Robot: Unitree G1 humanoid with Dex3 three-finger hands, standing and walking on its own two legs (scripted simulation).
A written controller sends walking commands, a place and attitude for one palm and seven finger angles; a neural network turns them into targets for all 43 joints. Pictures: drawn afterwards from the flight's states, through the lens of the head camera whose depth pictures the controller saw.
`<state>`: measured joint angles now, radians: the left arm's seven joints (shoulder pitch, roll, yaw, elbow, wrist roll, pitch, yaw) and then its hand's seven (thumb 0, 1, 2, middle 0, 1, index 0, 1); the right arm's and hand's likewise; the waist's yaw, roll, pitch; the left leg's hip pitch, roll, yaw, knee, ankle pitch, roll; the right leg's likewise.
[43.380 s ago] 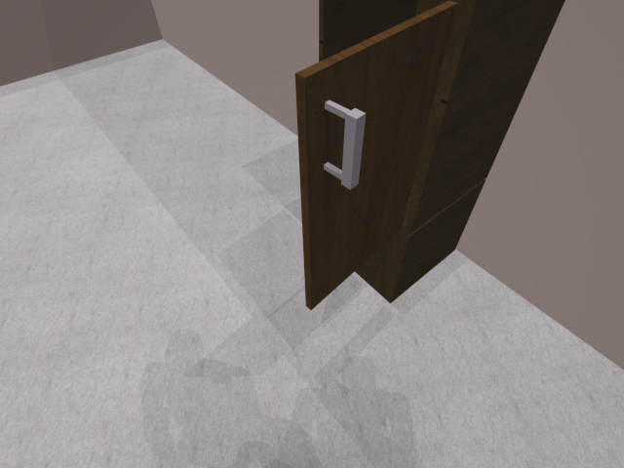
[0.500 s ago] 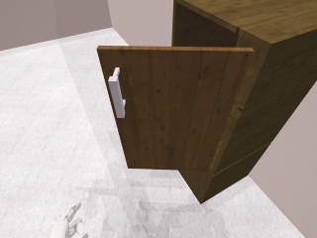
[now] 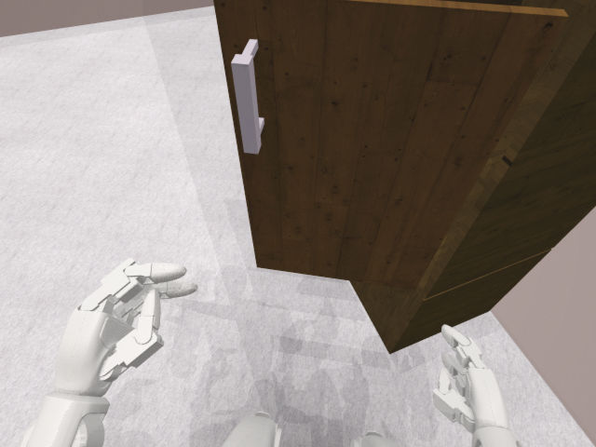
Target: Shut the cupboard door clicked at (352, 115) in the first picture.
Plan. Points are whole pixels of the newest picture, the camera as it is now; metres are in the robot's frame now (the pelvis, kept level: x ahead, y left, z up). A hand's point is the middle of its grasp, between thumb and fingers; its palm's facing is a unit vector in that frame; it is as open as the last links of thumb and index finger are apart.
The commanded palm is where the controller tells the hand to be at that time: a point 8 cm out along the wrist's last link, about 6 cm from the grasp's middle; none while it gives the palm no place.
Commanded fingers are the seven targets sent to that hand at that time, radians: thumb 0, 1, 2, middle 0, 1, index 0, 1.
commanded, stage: raise the hand and make a fist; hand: left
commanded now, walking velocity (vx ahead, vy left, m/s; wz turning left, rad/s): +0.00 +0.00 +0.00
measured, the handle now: (252, 99) +0.49 +0.13 +0.20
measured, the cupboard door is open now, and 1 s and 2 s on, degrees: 59 59 59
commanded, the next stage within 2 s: bring the fist close to the handle in 1.28 s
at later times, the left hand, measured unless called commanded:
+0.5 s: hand (140, 290) +0.24 +0.20 +0.14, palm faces -0.06 -1.00 -0.06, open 3.2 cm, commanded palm +0.21 +0.26 +0.16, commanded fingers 0.00 0.90 0.90 -1.25 -1.44 -1.25 -1.44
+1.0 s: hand (98, 215) +0.27 +0.22 +0.22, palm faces +0.03 -1.00 -0.04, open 3.1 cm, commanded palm +0.23 +0.26 +0.21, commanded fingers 0.00 0.90 0.90 -1.30 -1.50 -1.30 -1.50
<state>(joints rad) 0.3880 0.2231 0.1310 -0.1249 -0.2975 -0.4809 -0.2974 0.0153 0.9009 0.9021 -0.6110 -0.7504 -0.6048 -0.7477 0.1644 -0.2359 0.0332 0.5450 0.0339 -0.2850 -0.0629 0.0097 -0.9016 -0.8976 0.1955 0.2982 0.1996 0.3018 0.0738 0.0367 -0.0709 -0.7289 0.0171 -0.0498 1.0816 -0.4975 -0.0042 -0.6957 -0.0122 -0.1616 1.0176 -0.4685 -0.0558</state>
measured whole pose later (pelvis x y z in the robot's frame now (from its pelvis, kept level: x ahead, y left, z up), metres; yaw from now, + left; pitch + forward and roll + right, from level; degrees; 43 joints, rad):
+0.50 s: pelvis +0.02 +0.03 +0.04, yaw -2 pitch +3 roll -2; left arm 0.41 0.27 0.13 -0.26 -0.27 -0.14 -0.21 0.01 0.90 0.90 -1.07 -1.25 -1.07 -1.25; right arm 0.27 -0.26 0.03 0.55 0.05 -0.29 -0.08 0.01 -0.90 -0.90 0.20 0.30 0.20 0.30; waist 0.03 0.03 -0.06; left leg -0.46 -0.01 0.02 0.82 -0.42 0.05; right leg -0.45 -0.03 -0.09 0.77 -0.38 0.00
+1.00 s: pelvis +0.02 +0.03 +0.06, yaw -2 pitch -3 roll -1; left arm 0.16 0.29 0.26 -0.25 -0.31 0.15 -0.23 0.01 0.90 0.90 -1.30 -1.50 -1.29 -1.50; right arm 0.24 -0.25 0.09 0.60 0.07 -0.24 -0.08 0.01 -0.90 -0.90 0.20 0.30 0.20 0.30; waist 0.07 0.05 -0.04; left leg -0.22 -0.02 0.02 0.59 -0.32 0.04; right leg -0.22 -0.02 -0.09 0.55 -0.28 -0.01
